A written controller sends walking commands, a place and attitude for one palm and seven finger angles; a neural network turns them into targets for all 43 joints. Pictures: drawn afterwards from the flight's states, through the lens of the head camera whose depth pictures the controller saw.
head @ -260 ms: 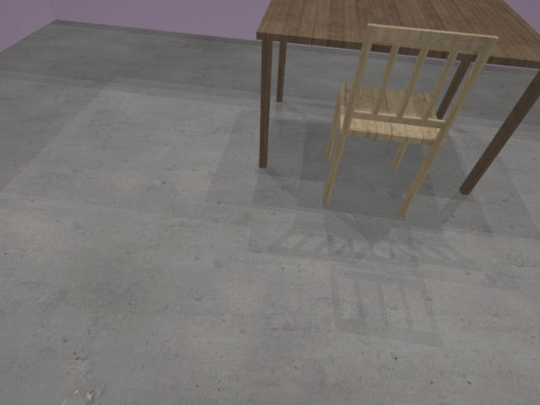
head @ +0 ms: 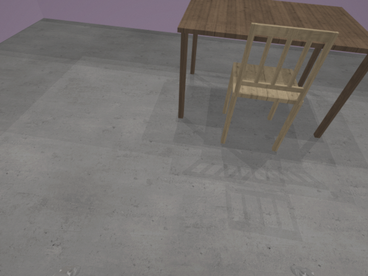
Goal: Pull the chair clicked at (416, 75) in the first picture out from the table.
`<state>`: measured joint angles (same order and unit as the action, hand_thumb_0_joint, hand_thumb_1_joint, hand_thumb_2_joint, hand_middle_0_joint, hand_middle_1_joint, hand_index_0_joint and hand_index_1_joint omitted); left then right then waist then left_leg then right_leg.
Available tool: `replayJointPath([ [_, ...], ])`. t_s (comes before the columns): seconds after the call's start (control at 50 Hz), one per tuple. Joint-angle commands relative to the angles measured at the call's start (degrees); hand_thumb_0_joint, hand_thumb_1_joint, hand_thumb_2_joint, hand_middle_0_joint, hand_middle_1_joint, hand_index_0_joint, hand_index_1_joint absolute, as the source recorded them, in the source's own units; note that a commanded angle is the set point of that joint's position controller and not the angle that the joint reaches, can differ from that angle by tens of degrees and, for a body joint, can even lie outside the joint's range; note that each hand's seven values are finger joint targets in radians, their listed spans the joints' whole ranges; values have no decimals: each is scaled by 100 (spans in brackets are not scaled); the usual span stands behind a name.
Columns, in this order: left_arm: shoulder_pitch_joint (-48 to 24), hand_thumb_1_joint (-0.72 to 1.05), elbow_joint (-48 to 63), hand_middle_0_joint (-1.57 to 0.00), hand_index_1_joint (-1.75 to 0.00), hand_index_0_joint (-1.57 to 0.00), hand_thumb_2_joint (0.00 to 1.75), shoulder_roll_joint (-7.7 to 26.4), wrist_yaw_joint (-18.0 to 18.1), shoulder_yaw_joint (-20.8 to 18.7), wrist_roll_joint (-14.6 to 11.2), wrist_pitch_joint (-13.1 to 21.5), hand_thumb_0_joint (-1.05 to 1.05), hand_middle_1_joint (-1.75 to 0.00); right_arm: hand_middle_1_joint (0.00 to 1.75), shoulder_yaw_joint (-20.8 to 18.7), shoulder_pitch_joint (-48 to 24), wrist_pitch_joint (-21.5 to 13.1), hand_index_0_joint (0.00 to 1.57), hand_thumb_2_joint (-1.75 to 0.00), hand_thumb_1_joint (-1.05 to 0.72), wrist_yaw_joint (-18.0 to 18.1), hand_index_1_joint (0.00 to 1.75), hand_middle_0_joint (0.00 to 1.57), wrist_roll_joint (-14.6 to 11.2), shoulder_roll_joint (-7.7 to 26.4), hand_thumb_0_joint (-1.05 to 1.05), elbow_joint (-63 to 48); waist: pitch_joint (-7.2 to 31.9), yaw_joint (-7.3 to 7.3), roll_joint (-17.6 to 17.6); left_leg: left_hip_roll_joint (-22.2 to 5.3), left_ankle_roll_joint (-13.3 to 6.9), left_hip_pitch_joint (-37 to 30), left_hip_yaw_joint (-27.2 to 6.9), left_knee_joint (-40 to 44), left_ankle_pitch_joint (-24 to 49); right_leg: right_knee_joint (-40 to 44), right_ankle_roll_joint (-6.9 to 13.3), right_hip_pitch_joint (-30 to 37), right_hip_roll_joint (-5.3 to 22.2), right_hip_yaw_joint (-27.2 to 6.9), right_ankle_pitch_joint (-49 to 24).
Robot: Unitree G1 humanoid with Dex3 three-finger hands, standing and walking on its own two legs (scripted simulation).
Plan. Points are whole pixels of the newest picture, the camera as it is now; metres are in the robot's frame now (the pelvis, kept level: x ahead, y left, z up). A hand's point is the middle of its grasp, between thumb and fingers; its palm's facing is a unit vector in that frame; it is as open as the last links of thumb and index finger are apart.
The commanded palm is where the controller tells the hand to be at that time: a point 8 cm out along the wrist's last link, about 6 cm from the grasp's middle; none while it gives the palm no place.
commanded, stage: stand and wait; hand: left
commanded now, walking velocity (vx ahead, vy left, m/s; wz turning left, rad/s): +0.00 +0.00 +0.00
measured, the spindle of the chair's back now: (280, 62) +1.18 -0.45 -0.09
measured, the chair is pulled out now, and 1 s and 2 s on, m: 0.00 0.00 0.00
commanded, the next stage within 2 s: look at it before walking up in 0.64 s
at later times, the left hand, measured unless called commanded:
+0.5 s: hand out of the picture +0.05 +0.23 -0.15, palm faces -0.03 -0.94 -0.34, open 7.4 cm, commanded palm none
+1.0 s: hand out of the picture +0.06 +0.21 -0.15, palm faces -0.03 -0.94 -0.33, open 7.4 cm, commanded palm none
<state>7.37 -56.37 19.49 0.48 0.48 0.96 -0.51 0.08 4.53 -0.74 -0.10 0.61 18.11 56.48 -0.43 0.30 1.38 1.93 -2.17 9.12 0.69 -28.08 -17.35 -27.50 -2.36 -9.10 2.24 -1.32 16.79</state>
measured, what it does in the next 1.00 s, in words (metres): stands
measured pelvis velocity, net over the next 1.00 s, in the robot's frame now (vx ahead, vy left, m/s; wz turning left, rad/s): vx -0.02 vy -0.03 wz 0.00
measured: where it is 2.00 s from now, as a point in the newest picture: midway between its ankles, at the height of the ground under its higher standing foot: outside the picture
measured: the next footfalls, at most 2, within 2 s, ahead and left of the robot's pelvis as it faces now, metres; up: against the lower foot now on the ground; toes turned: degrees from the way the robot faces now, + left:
none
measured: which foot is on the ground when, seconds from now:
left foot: down 0.00-1.00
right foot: down 0.00-1.00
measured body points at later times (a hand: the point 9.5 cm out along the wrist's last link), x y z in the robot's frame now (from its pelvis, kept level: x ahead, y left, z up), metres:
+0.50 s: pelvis -0.02 -0.02 +0.01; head -0.02 -0.01 +0.46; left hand +0.05 +0.28 -0.13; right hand +0.06 -0.31 -0.13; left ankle -0.02 +0.09 -0.74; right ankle -0.02 -0.15 -0.74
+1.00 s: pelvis -0.02 -0.03 +0.01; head -0.01 -0.03 +0.46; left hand +0.06 +0.26 -0.13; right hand +0.06 -0.33 -0.13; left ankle -0.02 +0.09 -0.74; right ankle -0.02 -0.15 -0.74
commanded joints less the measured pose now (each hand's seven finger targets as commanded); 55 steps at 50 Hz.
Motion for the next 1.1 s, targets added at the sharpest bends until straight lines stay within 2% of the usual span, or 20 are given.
replayJointPath([
  [0.0, -213, 90, 366, -20, -30, -20, 90, 1140, 53, -259, -28, 125, 0, -30, 30, -293, -288, -137, 20, -90, -90, 105, 30, 20, 14, 1288, 0, -315, 355, -32, -213, -794, -83, -86, -574, 591, 1901, 271, 353, 93, 395, -240, -1507],
  [0.08, -172, 90, 272, -20, -30, -20, 90, 1142, 48, -264, -32, 130, 0, -30, 30, -284, -265, -138, 20, -90, -90, 105, 30, 20, 6, 1288, 0, -218, 379, -31, -249, -801, -70, -101, -583, 656, 1765, 357, 353, 140, 409, -266, -1438],
  [0.14, -158, 90, 193, -20, -30, -20, 90, 1135, 39, -252, -32, 129, 0, -30, 30, -275, -263, -127, 20, -90, -90, 101, 30, 20, -3, 1297, 0, -148, 233, -27, -203, -805, -69, -48, -614, 739, 1483, 456, 347, 64, 416, -285, -1242],
  [0.24, -118, 90, 67, -20, -30, -20, 90, 1160, 34, -249, -37, 146, 0, -30, 30, -258, -184, -126, 20, -90, -90, 93, 30, 20, -11, 1317, 0, -18, 297, -37, -157, -810, -52, -68, -638, 801, 1325, 542, 365, 123, 435, -348, -1192],
  [0.46, -118, 90, -143, -20, -30, -20, 90, 1163, 27, -231, -40, 165, 0, -30, 30, -222, -106, -114, 20, -90, -90, 76, 30, 20, -19, 1324, 0, 243, 68, -20, -97, -819, -5, 39, -664, 986, 889, 761, 375, -13, 437, -469, -797],
  [0.8, -190, 90, -177, -20, -30, -20, 90, 1148, 25, -242, -39, 195, 0, -30, 30, -209, -47, -122, 20, -90, -90, 76, 30, 20, -12, 1285, 0, 354, 143, -30, -134, -843, 57, -53, -618, 984, 1093, 857, 397, 4, 451, -531, -945],
  [0.88, -170, 90, -176, -20, -30, -20, 90, 1146, 29, -245, -42, 207, 0, -30, 30, -210, -53, -131, 20, -90, -90, 81, 30, 20, -13, 1286, 0, 363, 271, -32, -141, -862, 63, -184, -591, 950, 1318, 818, 403, 69, 465, -518, -1229],
  [0.94, -183, 90, -187, -20, -30, -20, 90, 1147, 28, -244, -40, 205, 0, -30, 30, -210, -71, -121, 20, -90, -90, 82, 30, 20, -19, 1275, 0, 361, 186, -26, -129, -861, 71, -157, -585, 955, 1292, 840, 400, 41, 462, -516, -1228],
  [1.08, -177, 90, -204, -20, -30, -20, 90, 1158, 33, -249, -43, 217, 0, -30, 30, -211, -52, -122, 20, -90, -90, 91, 30, 20, -18, 1289, 0, 373, 289, -36, -130, -884, 87, -262, -548, 958, 1432, 835, 413, 130, 463, -537, -1455],
])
